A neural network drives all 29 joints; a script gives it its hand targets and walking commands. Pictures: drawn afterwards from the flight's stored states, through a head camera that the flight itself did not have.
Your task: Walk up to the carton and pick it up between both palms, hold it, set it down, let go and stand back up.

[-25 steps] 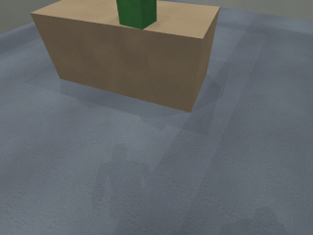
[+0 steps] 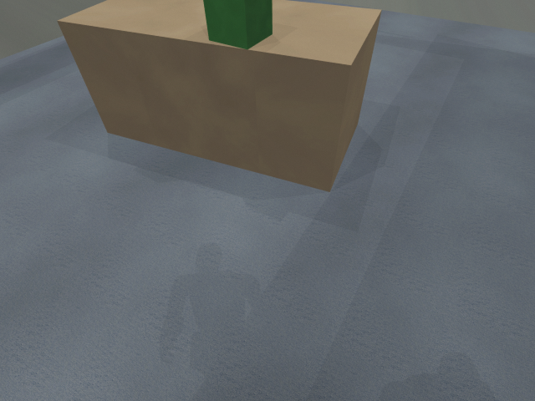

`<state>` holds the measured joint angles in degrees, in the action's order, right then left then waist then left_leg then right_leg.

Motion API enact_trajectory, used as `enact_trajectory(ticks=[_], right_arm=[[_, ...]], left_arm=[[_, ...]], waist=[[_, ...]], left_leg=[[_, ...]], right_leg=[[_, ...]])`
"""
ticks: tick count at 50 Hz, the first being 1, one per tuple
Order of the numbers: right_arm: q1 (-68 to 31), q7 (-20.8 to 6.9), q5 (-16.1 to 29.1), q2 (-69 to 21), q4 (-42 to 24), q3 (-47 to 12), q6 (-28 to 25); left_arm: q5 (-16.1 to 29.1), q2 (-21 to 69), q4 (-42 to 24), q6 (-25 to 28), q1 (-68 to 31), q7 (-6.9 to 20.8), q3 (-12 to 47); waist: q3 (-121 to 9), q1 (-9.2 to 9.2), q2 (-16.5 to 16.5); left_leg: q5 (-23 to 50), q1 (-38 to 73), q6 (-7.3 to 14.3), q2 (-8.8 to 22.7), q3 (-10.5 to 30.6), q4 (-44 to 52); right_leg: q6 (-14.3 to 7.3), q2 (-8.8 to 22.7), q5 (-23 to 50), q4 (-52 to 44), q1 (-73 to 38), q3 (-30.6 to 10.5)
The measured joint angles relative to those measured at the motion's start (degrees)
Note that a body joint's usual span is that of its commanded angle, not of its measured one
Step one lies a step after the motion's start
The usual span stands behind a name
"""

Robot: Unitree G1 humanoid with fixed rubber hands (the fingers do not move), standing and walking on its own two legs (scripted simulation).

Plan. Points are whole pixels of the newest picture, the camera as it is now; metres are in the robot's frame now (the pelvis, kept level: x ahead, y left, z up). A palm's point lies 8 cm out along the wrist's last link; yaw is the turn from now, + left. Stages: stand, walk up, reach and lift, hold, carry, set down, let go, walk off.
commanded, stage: stand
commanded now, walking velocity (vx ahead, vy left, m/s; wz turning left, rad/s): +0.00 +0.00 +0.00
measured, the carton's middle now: (238, 6) +1.60 +0.14 +0.04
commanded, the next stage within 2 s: walk up in 1.02 s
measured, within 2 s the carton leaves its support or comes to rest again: neither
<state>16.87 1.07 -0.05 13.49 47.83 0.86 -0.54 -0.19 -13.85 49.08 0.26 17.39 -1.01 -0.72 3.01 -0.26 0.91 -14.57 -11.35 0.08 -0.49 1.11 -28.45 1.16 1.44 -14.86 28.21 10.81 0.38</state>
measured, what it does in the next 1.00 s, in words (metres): stands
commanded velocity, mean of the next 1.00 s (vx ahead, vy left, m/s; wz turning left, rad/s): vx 0.00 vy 0.00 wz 0.00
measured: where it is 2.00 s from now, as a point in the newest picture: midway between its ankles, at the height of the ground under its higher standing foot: outside the picture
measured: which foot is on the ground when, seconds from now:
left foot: down 0.00-1.00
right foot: down 0.00-1.00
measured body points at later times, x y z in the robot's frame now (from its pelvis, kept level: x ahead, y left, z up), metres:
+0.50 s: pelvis +0.00 +0.00 +0.00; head +0.00 +0.00 +0.45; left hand +0.05 +0.26 -0.14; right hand +0.06 -0.25 -0.14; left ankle +0.01 +0.12 -0.74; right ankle +0.01 -0.13 -0.74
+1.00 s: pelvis -0.01 +0.00 +0.00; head +0.00 +0.00 +0.45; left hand +0.01 +0.25 -0.14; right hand +0.02 -0.25 -0.15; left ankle +0.01 +0.12 -0.74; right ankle +0.01 -0.13 -0.74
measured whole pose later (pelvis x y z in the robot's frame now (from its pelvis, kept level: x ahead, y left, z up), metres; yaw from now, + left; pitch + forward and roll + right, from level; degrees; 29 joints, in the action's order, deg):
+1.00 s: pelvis -0.01 +0.00 +0.00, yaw +1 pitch -2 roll +0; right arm 17.8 1.9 -0.1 12.0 55.3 0.6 -0.4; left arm -0.2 -12.4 55.8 0.1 18.6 -1.7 -0.4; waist 2.6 -0.1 0.7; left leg -13.0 -11.6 -0.3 -0.4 2.1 -26.8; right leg 1.1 1.4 -13.4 26.1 10.4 1.2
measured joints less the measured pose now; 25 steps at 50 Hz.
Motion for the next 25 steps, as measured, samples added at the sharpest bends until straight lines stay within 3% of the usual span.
enact_trajectory(ticks=[25], right_arm=[[-0.14,0.64,0.02,-0.46,3.93,-0.31,0.05]], left_arm=[[0.12,0.49,2.97,-0.10,-0.56,-0.44,0.23]], waist=[[-0.52,0.27,-0.15]], left_leg=[[0.25,0.76,-0.29,0.21,0.89,0.67]], right_leg=[[-0.17,-0.16,0.41,-1.52,-1.47,0.86]])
